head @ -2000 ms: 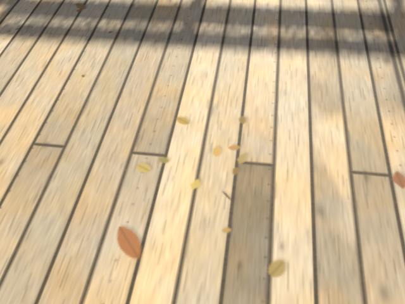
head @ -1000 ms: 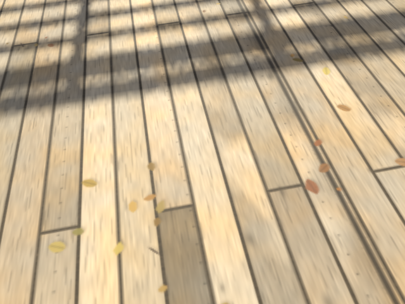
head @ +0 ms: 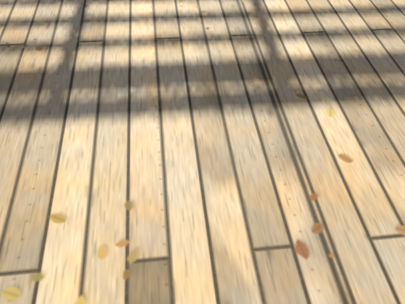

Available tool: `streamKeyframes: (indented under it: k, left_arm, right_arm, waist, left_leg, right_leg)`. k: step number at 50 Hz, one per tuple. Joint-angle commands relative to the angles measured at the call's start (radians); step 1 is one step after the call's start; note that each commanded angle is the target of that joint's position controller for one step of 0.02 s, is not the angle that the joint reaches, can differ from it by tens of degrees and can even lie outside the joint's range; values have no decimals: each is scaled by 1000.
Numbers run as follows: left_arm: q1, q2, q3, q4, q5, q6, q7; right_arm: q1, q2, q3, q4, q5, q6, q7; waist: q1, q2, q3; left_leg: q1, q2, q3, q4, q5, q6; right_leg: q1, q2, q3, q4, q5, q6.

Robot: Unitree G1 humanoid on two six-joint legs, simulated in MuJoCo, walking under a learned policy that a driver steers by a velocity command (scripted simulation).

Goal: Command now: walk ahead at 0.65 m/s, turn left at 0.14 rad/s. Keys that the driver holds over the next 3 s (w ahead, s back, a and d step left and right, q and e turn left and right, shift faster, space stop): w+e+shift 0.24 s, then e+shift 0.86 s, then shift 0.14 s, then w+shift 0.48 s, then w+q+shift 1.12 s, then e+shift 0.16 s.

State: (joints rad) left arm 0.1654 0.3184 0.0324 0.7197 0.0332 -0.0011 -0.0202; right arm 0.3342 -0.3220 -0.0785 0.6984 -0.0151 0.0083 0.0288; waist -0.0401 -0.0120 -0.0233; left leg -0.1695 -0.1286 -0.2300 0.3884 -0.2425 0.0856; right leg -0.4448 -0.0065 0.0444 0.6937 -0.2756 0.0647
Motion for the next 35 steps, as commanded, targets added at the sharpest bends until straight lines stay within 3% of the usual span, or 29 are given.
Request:
streamKeyframes:
  k: [1,4,5,6,7,8,9,10,11,13,17,20,22,24,25,26,27,28,29,30,31,33,35]
  left_arm:
    - [-141,66,5,-100,-15,-33,-3]
    - [-59,81,11,-84,-17,-39,-5]
    - [24,91,16,-59,-17,-45,-4]
    - [200,126,30,-5,-16,-56,1]
    - [330,238,60,14,-4,-68,4]
    - [335,232,68,23,-8,-64,-15]
    - [280,193,62,12,-12,-62,-22]
    - [271,174,62,6,-15,-66,-23]
    - [279,165,60,12,-16,-70,-17]
    - [293,127,49,35,-26,-79,-4]
    - [313,137,61,65,-31,-74,12]
    - [353,139,72,94,-35,-46,17]
    - [351,140,77,96,-35,-33,21]
    - [292,156,84,73,-39,-39,26]
    - [239,166,89,54,-47,-49,23]
    - [222,118,80,25,-61,-59,20]
    - [300,8,57,6,-55,-52,32]
    - [433,91,68,-14,-68,-29,46]
    - [398,131,77,26,-33,-4,47]
    - [311,126,79,22,-22,11,34]
    - [281,107,79,17,-16,24,21]
    - [252,73,72,6,-9,54,-3]
    - [204,54,66,-25,-12,63,-13]
  right_arm:
    - [-7,-151,-33,-63,-4,-37,7]
    - [-38,-155,-23,-59,0,-48,4]
    - [-52,-141,-15,-56,-5,-52,-1]
    - [-86,-109,-1,-66,-17,-61,-8]
    - [-122,-42,23,-118,-4,-77,-7]
    - [-182,-79,20,-149,-20,-84,-16]
    - [-211,-95,19,-146,-32,-87,-16]
    - [-220,-101,22,-138,-46,-94,-9]
    - [-224,-95,25,-141,-54,-97,-1]
    - [-234,-78,36,-144,-63,-86,11]
    - [-335,-42,58,-186,-41,-70,15]
    - [-431,-10,78,-218,-22,-71,10]
    - [-419,-29,74,-217,-11,-71,-6]
    - [-282,-79,56,-174,-5,-72,-33]
    - [-148,-109,44,-139,-4,-80,-50]
    - [9,-153,29,-106,-23,-88,-64]
    - [87,-199,24,-103,-41,-85,-71]
    - [31,-211,7,-116,-23,-69,-63]
    - [-85,-110,21,-149,-6,-57,-66]
    - [-142,-22,47,-154,-4,-51,-66]
    - [-157,-6,54,-145,-14,-44,-66]
    - [-144,-32,45,-115,-8,-45,-71]
    - [-119,-45,37,-95,-10,-58,-64]
  waist:
    - [-45,171,49]
    - [12,112,78]
    - [58,75,76]
    - [140,-15,34]
    - [187,-279,-17]
    - [165,-226,42]
    - [130,-90,82]
    - [125,-34,64]
    - [115,-30,50]
    - [93,-62,87]
    - [80,-55,105]
    - [117,-92,67]
    - [110,-106,32]
    - [40,-103,-35]
    - [-38,-92,-90]
    - [-90,-42,-196]
    - [-45,183,-308]
    - [22,300,-491]
    - [54,165,-370]
    - [46,116,-213]
    - [59,97,-148]
    - [70,142,-60]
    - [74,140,-62]
  left_leg:
    - [-46,256,-211,-185,-288,133]
    - [-145,290,-154,-169,-307,120]
    - [-187,276,-103,-105,-281,107]
    - [-286,225,-9,99,-152,78]
    - [-483,84,189,479,-92,5]
    - [-697,40,185,636,-191,-18]
    - [-746,98,134,721,-113,-25]
    - [-725,130,132,733,-55,-39]
    - [-693,150,140,713,-40,-51]
    - [-641,171,159,635,-27,-83]
    - [-575,116,247,495,14,-132]
    - [-426,52,280,320,141,-123]
    - [-277,16,261,214,196,-107]
    - [-25,2,225,123,247,-79]
    - [139,54,186,55,347,-59]
    - [352,232,67,82,411,-27]
    - [519,544,-141,199,885,-8]
    - [531,676,-411,143,874,123]
    - [370,582,-312,87,674,116]
    - [232,499,-141,48,586,98]
    - [154,457,-56,9,549,88]
    - [21,424,75,-38,627,102]
    - [4,438,131,-50,665,119]
  right_leg:
    - [12,-7,-64,-99,24,-46]
    - [192,5,-96,-176,25,-121]
    - [289,20,-89,-197,-16,-144]
    - [479,-8,9,-232,-113,-179]
    - [623,-224,483,-451,-493,-283]
    - [640,-312,822,-553,-610,-330]
    - [617,-301,756,-506,-540,-334]
    - [586,-259,648,-479,-437,-327]
    - [550,-220,575,-494,-383,-319]
    - [469,-157,494,-541,-228,-315]
    - [391,-77,341,-456,548,-305]
    - [325,-16,295,-366,767,-242]
    - [291,1,319,-307,795,-188]
    - [239,27,353,-188,842,-128]
    - [202,63,345,-38,799,-99]
    - [114,95,308,186,498,-80]
    - [-23,176,153,481,-431,-90]
    - [-74,161,112,684,-400,-83]
    - [-82,81,81,676,-265,-80]
    - [-99,64,45,644,-201,-63]
    - [-100,41,35,628,-177,-44]
    - [-69,16,7,600,-167,-29]
    - [-72,6,-3,554,-147,-34]
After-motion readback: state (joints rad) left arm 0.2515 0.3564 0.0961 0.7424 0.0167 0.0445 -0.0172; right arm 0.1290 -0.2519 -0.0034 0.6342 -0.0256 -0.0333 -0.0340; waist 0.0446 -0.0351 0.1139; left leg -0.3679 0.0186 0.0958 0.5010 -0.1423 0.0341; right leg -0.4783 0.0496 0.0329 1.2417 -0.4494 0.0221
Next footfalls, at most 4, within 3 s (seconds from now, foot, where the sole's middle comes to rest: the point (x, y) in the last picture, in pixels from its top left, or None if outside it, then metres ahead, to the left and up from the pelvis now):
0.12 right None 0.12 -0.13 -0.78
0.52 left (214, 303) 0.51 -0.05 -0.78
0.98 right None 0.38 -0.25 -0.78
1.42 left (242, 293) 0.54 -0.14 -0.78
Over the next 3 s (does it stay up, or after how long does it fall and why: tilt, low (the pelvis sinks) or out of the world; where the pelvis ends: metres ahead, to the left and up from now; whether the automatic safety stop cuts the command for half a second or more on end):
stays up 1.24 -1.05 0.00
